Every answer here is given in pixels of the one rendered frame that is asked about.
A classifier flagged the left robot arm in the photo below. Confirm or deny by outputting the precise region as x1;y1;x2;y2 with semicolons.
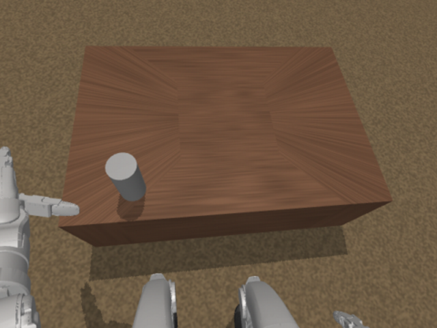
0;197;41;328

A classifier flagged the right robot hand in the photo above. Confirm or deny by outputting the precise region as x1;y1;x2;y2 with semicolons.
333;311;369;328

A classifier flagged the can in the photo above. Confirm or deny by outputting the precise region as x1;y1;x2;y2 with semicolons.
105;152;146;201

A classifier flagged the left robot hand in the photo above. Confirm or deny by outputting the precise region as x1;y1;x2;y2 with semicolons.
0;146;80;217

